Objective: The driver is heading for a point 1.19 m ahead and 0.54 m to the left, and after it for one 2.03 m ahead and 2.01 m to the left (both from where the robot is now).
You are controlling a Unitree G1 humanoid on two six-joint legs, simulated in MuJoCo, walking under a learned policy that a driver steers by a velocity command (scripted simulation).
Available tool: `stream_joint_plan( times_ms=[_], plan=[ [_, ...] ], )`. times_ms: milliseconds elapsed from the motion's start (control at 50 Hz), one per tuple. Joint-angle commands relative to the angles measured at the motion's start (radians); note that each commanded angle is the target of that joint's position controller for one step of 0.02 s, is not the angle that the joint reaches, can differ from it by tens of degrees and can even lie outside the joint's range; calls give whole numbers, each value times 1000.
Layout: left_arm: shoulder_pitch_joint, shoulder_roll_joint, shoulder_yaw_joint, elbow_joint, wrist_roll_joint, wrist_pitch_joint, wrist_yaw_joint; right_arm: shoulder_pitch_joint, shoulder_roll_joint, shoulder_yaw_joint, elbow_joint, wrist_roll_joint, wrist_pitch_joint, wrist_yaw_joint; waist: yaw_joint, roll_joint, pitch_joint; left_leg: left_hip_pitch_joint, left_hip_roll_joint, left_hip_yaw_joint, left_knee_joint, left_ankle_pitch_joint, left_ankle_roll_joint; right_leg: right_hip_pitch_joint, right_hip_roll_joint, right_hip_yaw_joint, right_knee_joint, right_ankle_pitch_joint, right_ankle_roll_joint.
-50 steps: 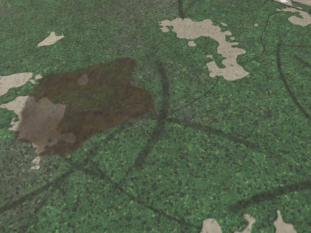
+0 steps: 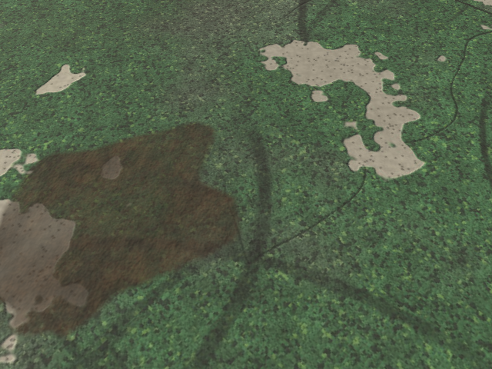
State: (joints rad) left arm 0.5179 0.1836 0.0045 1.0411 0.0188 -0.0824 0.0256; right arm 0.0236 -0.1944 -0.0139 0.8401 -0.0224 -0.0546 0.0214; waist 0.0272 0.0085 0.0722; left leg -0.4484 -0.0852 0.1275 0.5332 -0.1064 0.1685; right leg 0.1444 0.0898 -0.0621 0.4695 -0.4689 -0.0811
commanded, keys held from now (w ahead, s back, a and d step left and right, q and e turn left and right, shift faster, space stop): w+q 1.00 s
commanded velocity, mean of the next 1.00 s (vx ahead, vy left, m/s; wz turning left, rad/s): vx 0.50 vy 0.00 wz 0.53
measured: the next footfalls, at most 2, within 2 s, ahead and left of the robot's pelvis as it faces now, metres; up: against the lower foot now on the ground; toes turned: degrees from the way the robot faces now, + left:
right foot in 0.54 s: +0.50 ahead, -0.07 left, +0.00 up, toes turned +21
left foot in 1.08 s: +0.63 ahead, +0.24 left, +0.00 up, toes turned +42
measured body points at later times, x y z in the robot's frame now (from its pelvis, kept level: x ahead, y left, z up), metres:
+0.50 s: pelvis +0.28 -0.01 +0.02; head +0.31 +0.01 +0.47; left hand +0.47 +0.25 -0.06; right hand +0.26 -0.28 -0.11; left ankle +0.12 +0.04 -0.71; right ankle +0.46 -0.10 -0.69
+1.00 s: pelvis +0.52 +0.06 +0.02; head +0.55 +0.08 +0.47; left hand +0.34 +0.25 -0.11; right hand +0.83 +0.00 -0.07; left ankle +0.59 +0.23 -0.68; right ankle +0.46 -0.08 -0.71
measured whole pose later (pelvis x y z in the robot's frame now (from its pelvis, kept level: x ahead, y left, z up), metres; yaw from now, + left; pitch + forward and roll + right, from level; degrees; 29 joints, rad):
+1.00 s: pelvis +0.52 +0.06 +0.02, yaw +34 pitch +1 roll -2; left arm 0.43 0.23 0.04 0.91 0.02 -0.09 0.01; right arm 0.01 -0.24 -0.03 0.71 -0.04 -0.01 0.08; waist 0.07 0.03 0.05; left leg -0.62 0.05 0.06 0.70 -0.07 0.09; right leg 0.06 0.01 -0.25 0.24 -0.33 -0.01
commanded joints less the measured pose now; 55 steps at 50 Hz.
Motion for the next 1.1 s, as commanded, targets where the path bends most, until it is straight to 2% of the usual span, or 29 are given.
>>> stream_joint_plan(
  times_ms=[20, 40, 60, 80, 100, 140, 180, 240, 300, 420, 460, 480, 520, 540, 560, 580, 600, 620, 640, 660, 700, 760, 880, 960, 1000, 1040, 1060, 1080, 1100],
  plan=[
    [53, 51, 16, -99, -3, -8, -13, 456, -262, -84, 99, -23, 9, -17, -115, 197, -287, 779, 424, -781, -102, -76, 278, -700, -4, 9, 976, -51, 41],
    [-35, 126, 28, -119, 15, -15, -17, 380, -230, -85, 94, 23, 10, -4, -122, 71, -234, 703, 400, -871, -253, -268, 282, -818, -39, 127, 998, 26, 9],
    [-135, 161, 36, -161, 8, -28, -24, 282, -190, -76, 71, 25, 9, -3, -88, 34, -88, 542, 382, -745, -313, -306, 243, -842, -93, 136, 924, 134, 1],
    [-178, 169, 39, -174, 8, -36, -26, 243, -144, -67, 68, 18, 5, 0, -55, -34, -24, 415, 347, -669, -347, -207, 207, -799, -123, 128, 854, 176, 2],
    [-191, 160, 40, -179, 13, -27, -25, 238, -126, -60, 70, 15, -3, -3, -22, -62, 0, 325, 304, -598, -351, -86, 177, -747, -145, 130, 802, 184, 16],
    [-174, 120, 33, -189, 25, 7, -30, 258, -123, -54, 83, 18, -20, -11, 18, -47, -11, 232, 249, -498, -361, 42, 147, -668, -166, 121, 703, 176, 52],
    [-212, 104, 28, -212, 29, 26, -32, 296, -157, -61, 91, 20, -29, -14, 17, -24, -11, 186, 214, -441, -370, 99, 138, -669, -173, 93, 622, 209, 80],
    [-380, 117, 30, -278, 25, 37, -34, 369, -167, -62, 99, 24, -25, -15, -32, 12, 22, 194, 182, -427, -388, 122, 91, -751, -181, 68, 464, 356, 114],
    [-487, 123, 30, -317, 21, 42, -40, 450, -168, -62, 106, 23, -18, -17, -84, 37, -4, 303, 170, -434, -345, 216, 36, -809, -164, 68, 361, 467, 123],
    [-671, 125, 16, -399, 12, 32, -50, 543, -179, -65, 100, 5, -8, -33, -147, 71, -9, 498, 185, -493, -242, 368, 49, -866, -107, 67, 201, 419, 116],
    [-673, 135, 14, -416, 5, 21, -50, 528, -192, -70, 89, 0, -7, -41, -133, 86, -13, 511, 199, -518, -202, 415, 42, -797, -90, 78, 126, 396, 99],
    [-634, 146, 17, -411, 3, 15, -48, 495, -202, -74, 78, 1, -7, -45, -105, 93, -21, 485, 200, -522, -178, 443, 26, -709, -79, 82, 80, 376, 87],
    [-424, 194, 37, -351, -2, 1, -30, 422, -224, -79, 56, 7, -16, -36, -3, 75, -113, 397, 152, -498, -1, 587, -22, -381, -38, 71, -14, 349, 46],
    [-270, 240, 54, -320, 9, -13, -15, 398, -215, -78, 43, 19, -27, -23, 70, 30, -209, 284, 97, -458, 195, 483, -45, -140, -122, 139, -34, 351, 9],
    [-101, 319, 72, -312, 35, -14, 5, 421, -136, -59, 5, 29, -36, -22, 106, -110, -376, 144, 41, -359, 467, 29, -54, 95, -402, 395, -25, 208, -32],
    [-155, 367, 87, -316, 40, 3, 0, 548, -107, -55, -14, 54, -26, -26, 13, -333, -436, -126, -73, -262, 674, -486, -76, 207, -568, 834, -152, 140, -156],
    [-225, 256, 77, -329, 24, 13, -6, 505, -186, -64, 20, 15, -6, -35, -7, -144, -281, -207, 36, -255, 747, -378, -71, 60, -522, 787, -172, 8, -145],
    [-286, 174, 57, -338, 14, 11, -11, 417, -184, -67, 11, 4, -1, -23, -6, -46, -156, -192, 65, -242, 718, -275, -78, -82, -459, 605, -197, 60, -118],
    [-306, 148, 50, -330, 19, 8, -16, 378, -162, -65, 0, 3, 3, -14, -20, -25, -99, -170, 90, -231, 687, -230, -88, -172, -413, 476, -226, 194, -97],
    [-289, 144, 47, -315, 17, 2, -14, 358, -153, -66, -6, -8, 12, -4, -28, -57, -74, -152, 113, -223, 660, -217, -95, -223, -379, 383, -244, 285, -83],
    [-252, 141, 47, -284, 5, -17, -19, 352, -132, -62, -19, -14, 34, 12, -45, -102, -70, -131, 122, -203, 649, -201, -102, -264, -348, 271, -265, 436, -70],
    [-211, 147, 52, -258, -6, -36, -26, 264, -115, -56, -64, -16, 48, 29, -47, -100, -60, -217, 139, -191, 635, -127, -108, -245, -351, 164, -296, 558, -78],
    [-151, 161, 55, -219, -1, -29, -27, 47, -90, -31, -151, -9, 39, 54, -15, -90, -10, -229, 141, -117, 346, 100, -115, -241, -306, -30, -312, 645, -52],
    [-86, 198, 64, -188, 0, -19, -15, -76, -93, -21, -201, -14, 37, 65, 19, -86, 19, -186, 134, -47, 167, 65, -82, -149, -345, -81, -295, 684, -41],
    [-64, 212, 66, -172, 3, -5, -8, -90, -102, -23, -213, -20, 38, 60, 17, -88, 13, -148, 104, -14, 112, -25, -53, -83, -359, -115, -228, 834, -33],
    [-54, 243, 72, -159, 5, 12, -1, -28, -121, -33, -200, -26, 37, 50, -15, -111, -42, -27, 36, 23, 78, -135, -14, -45, -364, -155, -62, 1127, -22],
    [-53, 257, 75, -158, 5, 22, 1, 67, -140, -44, -174, -28, 32, 44, -53, -112, -100, 86, -4, 26, 46, -165, 12, -55, -363, -169, 90, 1191, -19],
    [-63, 260, 74, -169, 2, 29, 1, 232, -172, -64, -119, -36, 24, 32, -125, -73, -193, 311, -24, -2, -25, -138, 47, -159, -345, -190, 316, 1090, 2],
    [-48, 209, 60, -215, -7, 26, -8, 365, -270, -97, -96, -45, 25, 13, -164, 60, -318, 621, 195, -307, -61, -302, 124, -456, -301, -196, 641, 691, 43]
  ],
)
Velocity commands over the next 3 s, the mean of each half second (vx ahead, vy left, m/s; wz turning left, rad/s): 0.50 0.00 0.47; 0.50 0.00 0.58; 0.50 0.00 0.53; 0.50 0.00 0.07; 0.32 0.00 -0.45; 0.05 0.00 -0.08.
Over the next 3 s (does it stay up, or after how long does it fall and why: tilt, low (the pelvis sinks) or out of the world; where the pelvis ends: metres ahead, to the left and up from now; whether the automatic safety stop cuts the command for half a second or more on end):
stays up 1.03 0.60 0.02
